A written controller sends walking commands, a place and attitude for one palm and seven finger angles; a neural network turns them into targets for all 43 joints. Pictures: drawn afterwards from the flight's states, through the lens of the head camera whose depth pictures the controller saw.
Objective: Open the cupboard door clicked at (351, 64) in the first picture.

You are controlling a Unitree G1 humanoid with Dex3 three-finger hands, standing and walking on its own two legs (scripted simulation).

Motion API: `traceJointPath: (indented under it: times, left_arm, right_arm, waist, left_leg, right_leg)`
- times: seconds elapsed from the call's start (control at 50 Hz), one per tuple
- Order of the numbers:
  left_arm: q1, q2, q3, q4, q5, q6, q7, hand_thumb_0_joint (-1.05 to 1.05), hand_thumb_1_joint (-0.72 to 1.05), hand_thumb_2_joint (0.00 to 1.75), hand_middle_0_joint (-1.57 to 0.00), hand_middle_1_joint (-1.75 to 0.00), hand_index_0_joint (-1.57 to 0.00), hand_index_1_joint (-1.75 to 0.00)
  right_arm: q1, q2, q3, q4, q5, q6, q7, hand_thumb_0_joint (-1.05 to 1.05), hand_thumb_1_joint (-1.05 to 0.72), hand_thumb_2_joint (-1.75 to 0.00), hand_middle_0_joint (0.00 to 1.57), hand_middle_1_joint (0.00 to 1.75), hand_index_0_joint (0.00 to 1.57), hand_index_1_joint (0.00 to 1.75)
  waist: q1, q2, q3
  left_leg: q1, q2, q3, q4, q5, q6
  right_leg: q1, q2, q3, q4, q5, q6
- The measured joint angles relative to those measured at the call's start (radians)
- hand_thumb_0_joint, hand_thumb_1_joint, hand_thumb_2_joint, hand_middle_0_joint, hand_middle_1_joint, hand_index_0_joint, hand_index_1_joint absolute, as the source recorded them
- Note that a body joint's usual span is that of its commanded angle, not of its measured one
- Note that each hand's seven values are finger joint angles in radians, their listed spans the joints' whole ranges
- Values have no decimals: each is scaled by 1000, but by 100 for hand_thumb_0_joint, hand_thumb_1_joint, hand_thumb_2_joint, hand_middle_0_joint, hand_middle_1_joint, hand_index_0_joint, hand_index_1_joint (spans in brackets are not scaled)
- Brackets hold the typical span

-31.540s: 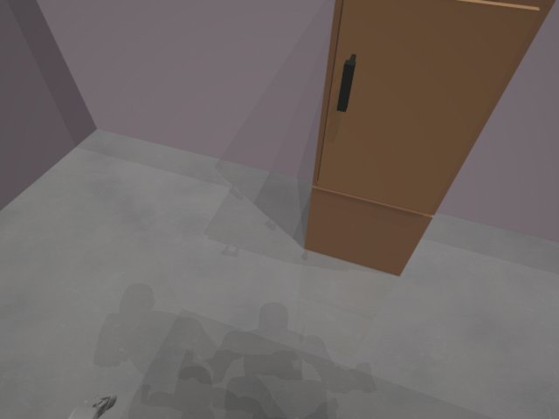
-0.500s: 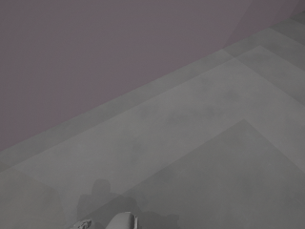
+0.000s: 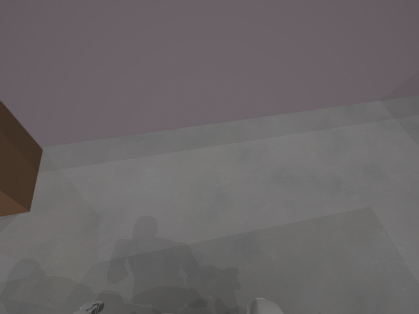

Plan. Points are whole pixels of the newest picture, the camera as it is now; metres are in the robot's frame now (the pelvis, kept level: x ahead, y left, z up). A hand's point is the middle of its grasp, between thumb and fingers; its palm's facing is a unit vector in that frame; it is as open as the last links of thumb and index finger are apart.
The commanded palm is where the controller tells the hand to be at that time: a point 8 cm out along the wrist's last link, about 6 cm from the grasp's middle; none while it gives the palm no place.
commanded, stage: turn to face it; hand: left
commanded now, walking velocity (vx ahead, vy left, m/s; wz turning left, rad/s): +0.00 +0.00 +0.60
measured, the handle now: out of the picture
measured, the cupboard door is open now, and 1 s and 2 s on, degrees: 49 49 49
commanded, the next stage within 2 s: take the last steps up to it in 1.56 s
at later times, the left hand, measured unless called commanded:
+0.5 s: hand out of the picture +0.02 +0.15 -0.16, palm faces +0.34 -0.90 -0.26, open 7.3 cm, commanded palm none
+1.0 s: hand out of the picture +0.02 +0.20 -0.16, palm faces +0.55 -0.80 -0.25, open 7.4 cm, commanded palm none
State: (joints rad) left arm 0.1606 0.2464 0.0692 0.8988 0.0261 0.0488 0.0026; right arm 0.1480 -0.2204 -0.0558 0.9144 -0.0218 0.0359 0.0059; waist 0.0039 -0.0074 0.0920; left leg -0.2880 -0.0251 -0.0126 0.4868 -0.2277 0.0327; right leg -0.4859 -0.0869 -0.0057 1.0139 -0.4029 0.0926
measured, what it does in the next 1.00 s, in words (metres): steps on the spot, turning left: right foot, then left foot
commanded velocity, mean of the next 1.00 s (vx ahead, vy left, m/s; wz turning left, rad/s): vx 0.00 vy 0.00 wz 0.60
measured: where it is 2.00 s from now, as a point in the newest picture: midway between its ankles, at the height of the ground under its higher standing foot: outside the picture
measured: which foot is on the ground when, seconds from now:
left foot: down 0.00-0.16, up 0.18-0.60, down 0.62-1.00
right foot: up 0.00-0.12, down 0.14-0.62, up 0.64-1.00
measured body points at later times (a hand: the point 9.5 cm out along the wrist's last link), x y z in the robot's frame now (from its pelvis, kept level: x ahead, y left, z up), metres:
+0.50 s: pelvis +0.02 -0.05 +0.00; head +0.08 -0.05 +0.45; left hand +0.00 +0.20 -0.14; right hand +0.19 -0.28 -0.15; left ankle -0.03 +0.08 -0.69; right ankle +0.00 -0.15 -0.74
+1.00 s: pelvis +0.03 -0.03 +0.00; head +0.07 +0.00 +0.45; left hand -0.01 +0.24 -0.14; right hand +0.23 -0.21 -0.14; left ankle -0.01 +0.06 -0.74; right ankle +0.12 -0.17 -0.69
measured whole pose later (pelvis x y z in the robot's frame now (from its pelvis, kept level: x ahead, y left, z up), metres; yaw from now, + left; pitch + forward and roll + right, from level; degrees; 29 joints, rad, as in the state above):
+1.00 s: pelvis +0.03 -0.03 +0.00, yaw +34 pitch +1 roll -1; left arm 0.12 0.24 0.06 0.87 0.02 0.05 0.00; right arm 0.19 -0.21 -0.06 0.93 -0.02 0.04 0.01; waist -0.02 0.00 0.08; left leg -0.29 -0.04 -0.07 0.49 -0.22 0.03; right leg -0.44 -0.06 0.00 0.88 -0.40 0.09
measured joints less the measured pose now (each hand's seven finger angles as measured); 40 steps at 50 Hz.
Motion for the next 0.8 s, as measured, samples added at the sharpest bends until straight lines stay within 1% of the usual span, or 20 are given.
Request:
traceJointPath:
  times: [0.1, 0.14, 0.16, 0.18, 0.2, 0.22, 0.26, 0.28, 0.32, 0.36, 0.46, 0.56, 0.6, 0.62, 0.64, 0.66, 0.68, 0.72, 0.76, 0.8]
  left_arm:
    - [-27, -16, -9, -20, -6, -9, 1, 0, 91, 90, -20, -30, -20, -29]
    - [-30, -23, -14, -31, -9, -22, 2, 0, 91, 90, -20, -30, -20, -29]
    - [-30, -33, -16, -33, -7, -33, 4, 0, 91, 90, -20, -30, -20, -29]
    - [-31, -46, -21, -32, -2, -40, 7, 0, 91, 90, -20, -30, -20, -29]
    - [-29, -55, -29, -33, -1, -45, 8, 0, 91, 90, -20, -30, -20, -29]
    - [-24, -64, -34, -32, 0, -48, 11, 0, 91, 90, -20, -30, -20, -29]
    - [-9, -78, -41, -30, -4, -48, 16, 0, 91, 90, -20, -30, -20, -29]
    - [-2, -83, -43, -27, -5, -47, 17, 0, 91, 90, -20, -30, -20, -29]
    - [12, -91, -46, -21, -6, -46, 19, 0, 91, 90, -20, -30, -20, -29]
    - [26, -96, -47, -18, -7, -49, 20, 0, 91, 90, -20, -30, -20, -29]
    - [56, -80, -35, -14, -3, -57, 22, 0, 92, 90, -20, -30, -21, -30]
    - [89, -48, -22, 5, 6, -50, 17, 0, 92, 90, -20, -30, -21, -30]
    - [108, -30, -15, 15, 3, -46, 12, 0, 91, 90, -20, -30, -21, -30]
    - [117, -21, -10, 20, 0, -41, 9, 0, 91, 90, -20, -30, -20, -29]
    - [113, -10, -7, 30, -4, -29, 7, 0, 91, 90, -20, -30, -20, -29]
    - [106, -1, -6, 37, -5, -13, 9, 0, 91, 90, -20, -30, -20, -29]
    - [98, 5, -5, 41, -5, 2, 12, 0, 91, 90, -20, -30, -20, -29]
    - [78, 10, 0, 45, -3, 15, 14, 0, 91, 90, -20, -30, -20, -29]
    - [55, 10, 2, 38, -1, 15, 8, 0, 91, 90, -20, -30, -20, -29]
    - [33, 8, 2, 23, 1, 9, 2, 0, 91, 90, -20, -30, -20, -29]
  right_arm:
    - [29, 3, -9, 11, -3, 11, 3, 0, -90, -90, 20, 30, 21, 30]
    - [41, 1, -16, 16, 1, 17, 2, 0, -90, -90, 20, 30, 21, 30]
    - [45, -6, -21, 19, 6, 20, 3, 0, -90, -90, 20, 30, 21, 30]
    - [43, -15, -29, 26, 10, 24, 2, 0, -90, -90, 20, 30, 21, 30]
    - [42, -21, -34, 31, 10, 30, 2, 0, -90, -90, 20, 30, 21, 30]
    - [42, -27, -37, 37, 9, 34, 3, 0, -91, -90, 20, 30, 21, 30]
    - [38, -35, -42, 46, 6, 43, 8, 0, -91, -90, 20, 30, 21, 30]
    - [35, -37, -43, 49, 6, 46, 11, 0, -91, -90, 20, 30, 20, 30]
    - [30, -37, -43, 51, 6, 49, 16, 0, -91, -90, 20, 30, 20, 30]
    - [23, -36, -40, 54, 7, 52, 18, 0, -91, -90, 20, 30, 20, 30]
    - [-10, -33, -33, 58, 7, 59, 20, 0, -91, -90, 20, 30, 20, 30]
    - [-60, -24, -21, 35, 10, 45, 23, 0, -91, -90, 19, 30, 20, 30]
    - [-73, -22, -16, 15, 9, 32, 25, 0, -91, -90, 19, 30, 20, 30]
    - [-78, -23, -15, 3, 6, 20, 26, 0, -91, -90, 19, 30, 20, 30]
    - [-84, -19, -15, -6, 5, 8, 24, 0, -91, -90, 19, 30, 20, 30]
    - [-86, -16, -12, -13, 6, 0, 21, 0, -91, -90, 20, 30, 20, 30]
    - [-83, -13, -7, -18, 7, -6, 18, 0, -91, -90, 20, 30, 20, 30]
    - [-66, -10, -2, -24, 5, -9, 8, 0, -91, -90, 20, 30, 20, 30]
    - [-49, -8, 1, -21, 4, -7, 0, 0, -91, -90, 20, 30, 20, 30]
    - [-33, -7, 4, -12, 3, -6, -4, 0, -91, -90, 20, 30, 21, 30]
  waist:
    - [-23, 24, -2]
    - [-28, 32, -6]
    - [-28, 46, -8]
    - [-28, 64, -2]
    - [-32, 69, 2]
    - [-35, 70, 5]
    - [-39, 66, 8]
    - [-42, 61, 8]
    - [-47, 51, 9]
    - [-46, 38, 11]
    - [-23, 17, 23]
    - [6, -11, 37]
    - [12, -26, 34]
    - [11, -31, 30]
    - [11, -42, 33]
    - [14, -47, 36]
    - [16, -49, 35]
    - [14, -41, 24]
    - [13, -30, 16]
    - [13, -21, 9]
  left_leg:
    - [-27, -6, -55, 29, -9, -27]
    - [-48, -16, -77, 65, -26, -44]
    - [-65, -15, -90, 98, -41, -50]
    - [-88, -15, -97, 169, -122, -56]
    - [-121, -23, -87, 276, -203, -60]
    - [-154, -28, -70, 390, -244, -63]
    - [-205, -19, -34, 578, -237, -78]
    - [-220, -9, -19, 636, -218, -85]
    - [-232, 13, 0, 683, -184, -97]
    - [-226, 32, 12, 666, -170, -105]
    - [-179, 58, 39, 520, -183, -106]
    - [-94, 52, 100, 292, -199, -81]
    - [-39, 35, 122, 169, -130, -63]
    - [-27, 29, 124, 125, -36, -28]
    - [-40, 18, 122, 150, -30, 0]
    - [-46, 12, 117, 172, -56, 17]
    - [-44, 9, 110, 175, -79, 26]
    - [-31, 6, 86, 146, -87, 29]
    - [-11, 2, 64, 95, -57, 22]
    - [5, -2, 44, 49, -28, 25]
  right_leg:
    - [94, 38, -6, -234, -5, -7]
    - [165, 54, -18, -385, 67, -14]
    - [190, 61, -32, -431, 72, -45]
    - [194, 66, -48, -426, 68, -77]
    - [200, 59, -63, -419, 62, -99]
    - [213, 48, -77, -423, 59, -113]
    - [245, 31, -103, -453, 66, -122]
    - [260, 24, -116, -470, 71, -122]
    - [286, 12, -144, -501, 79, -121]
    - [306, 1, -173, -520, 82, -121]
    - [334, -19, -246, -520, 63, -117]
    - [331, -55, -306, -447, 11, -96]
    - [314, -80, -323, -381, -27, -79]
    - [286, -95, -320, -314, -47, -69]
    - [242, -100, -276, -211, -101, -51]
    - [192, -86, -213, -103, -151, -41]
    - [150, -68, -162, -15, -173, -35]
    - [80, -40, -100, 94, -151, -22]
    - [29, -28, -56, 137, -85, -13]
    - [-6, -23, -25, 138, -27, -7]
